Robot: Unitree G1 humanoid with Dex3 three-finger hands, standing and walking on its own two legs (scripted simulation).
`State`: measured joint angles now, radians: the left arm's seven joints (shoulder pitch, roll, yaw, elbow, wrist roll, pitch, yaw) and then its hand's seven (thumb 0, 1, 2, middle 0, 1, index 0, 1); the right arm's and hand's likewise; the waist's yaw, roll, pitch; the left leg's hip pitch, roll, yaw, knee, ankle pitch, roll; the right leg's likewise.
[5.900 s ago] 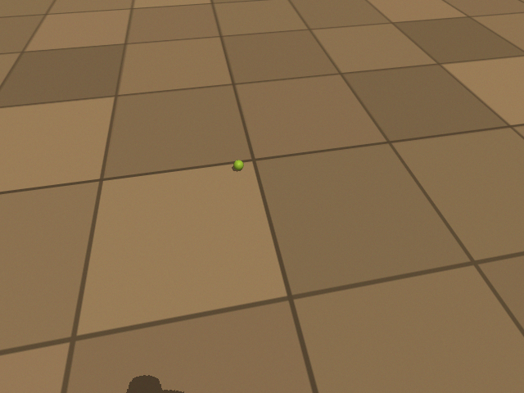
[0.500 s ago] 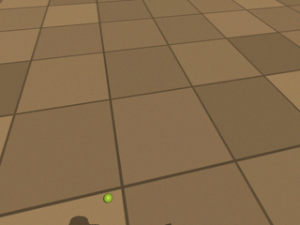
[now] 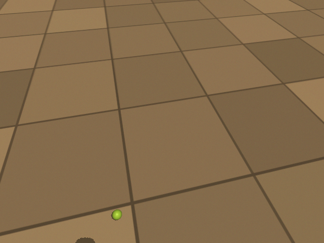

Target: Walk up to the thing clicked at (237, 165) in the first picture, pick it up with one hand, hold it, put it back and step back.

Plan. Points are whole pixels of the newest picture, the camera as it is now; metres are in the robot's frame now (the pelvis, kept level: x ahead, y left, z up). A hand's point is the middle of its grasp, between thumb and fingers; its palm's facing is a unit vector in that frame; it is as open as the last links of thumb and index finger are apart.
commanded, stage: stand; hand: left
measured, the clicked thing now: (117, 214) +0.41 +0.26 -0.75
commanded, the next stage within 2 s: none
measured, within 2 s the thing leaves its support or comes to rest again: neither
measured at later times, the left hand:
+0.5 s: hand out of the picture +0.08 +0.25 -0.16, palm faces -0.03 -0.94 -0.34, open 7.4 cm
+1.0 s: hand out of the picture +0.09 +0.25 -0.16, palm faces -0.02 -0.94 -0.34, open 7.4 cm
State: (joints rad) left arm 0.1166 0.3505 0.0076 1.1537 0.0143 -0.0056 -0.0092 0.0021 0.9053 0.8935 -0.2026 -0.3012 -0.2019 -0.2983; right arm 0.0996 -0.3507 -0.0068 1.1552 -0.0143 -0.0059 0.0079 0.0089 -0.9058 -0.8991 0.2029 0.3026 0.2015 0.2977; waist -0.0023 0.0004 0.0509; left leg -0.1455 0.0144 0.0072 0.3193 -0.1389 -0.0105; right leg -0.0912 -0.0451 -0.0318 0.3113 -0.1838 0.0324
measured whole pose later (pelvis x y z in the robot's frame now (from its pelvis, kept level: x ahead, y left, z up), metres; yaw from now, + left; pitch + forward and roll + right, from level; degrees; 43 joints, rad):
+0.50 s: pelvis +0.01 +0.00 +0.00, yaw +0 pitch -1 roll +0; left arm 0.11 0.35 0.00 1.14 0.01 -0.01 -0.01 0.00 0.91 0.89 -0.20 -0.30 -0.20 -0.30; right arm 0.09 -0.35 0.00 1.15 -0.01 -0.01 0.01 0.01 -0.91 -0.90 0.20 0.30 0.20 0.30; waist 0.00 0.00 0.04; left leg -0.14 0.02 0.00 0.32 -0.16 -0.02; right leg -0.08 -0.04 -0.04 0.31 -0.20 0.03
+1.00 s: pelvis +0.02 +0.00 +0.00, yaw +0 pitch -1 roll +0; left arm 0.11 0.35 0.01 1.13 0.01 -0.01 0.00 0.00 0.91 0.89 -0.20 -0.30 -0.20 -0.30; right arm 0.09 -0.35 0.00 1.13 -0.01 -0.01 0.00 0.01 -0.91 -0.90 0.20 0.30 0.20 0.30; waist 0.00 0.00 0.05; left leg -0.13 0.02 0.01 0.32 -0.17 -0.01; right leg -0.06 -0.04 -0.03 0.29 -0.20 0.03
